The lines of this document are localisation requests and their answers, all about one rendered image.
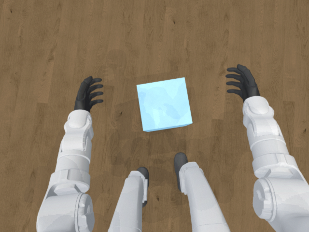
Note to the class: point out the carton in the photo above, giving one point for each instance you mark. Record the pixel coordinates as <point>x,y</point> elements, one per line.
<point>164,105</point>

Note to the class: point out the left robot upper arm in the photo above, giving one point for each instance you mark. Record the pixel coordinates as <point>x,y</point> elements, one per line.
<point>67,213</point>

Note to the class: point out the robot right hand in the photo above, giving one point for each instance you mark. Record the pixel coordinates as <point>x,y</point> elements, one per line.
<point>247,84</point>

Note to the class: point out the robot left hand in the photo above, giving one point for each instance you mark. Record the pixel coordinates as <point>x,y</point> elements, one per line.
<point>84,96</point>

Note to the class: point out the left robot forearm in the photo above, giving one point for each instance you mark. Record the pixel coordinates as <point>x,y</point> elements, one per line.
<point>72,169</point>

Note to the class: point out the right robot upper arm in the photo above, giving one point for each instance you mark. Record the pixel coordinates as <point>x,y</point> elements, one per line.
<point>283,202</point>

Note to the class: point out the right robot forearm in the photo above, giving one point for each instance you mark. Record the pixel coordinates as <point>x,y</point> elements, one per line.
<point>270,154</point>

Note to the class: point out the left robot thigh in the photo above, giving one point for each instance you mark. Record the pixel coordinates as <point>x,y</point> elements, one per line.
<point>128,213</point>

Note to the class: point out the right robot foot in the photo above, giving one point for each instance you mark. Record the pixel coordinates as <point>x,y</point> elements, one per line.
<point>180,159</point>

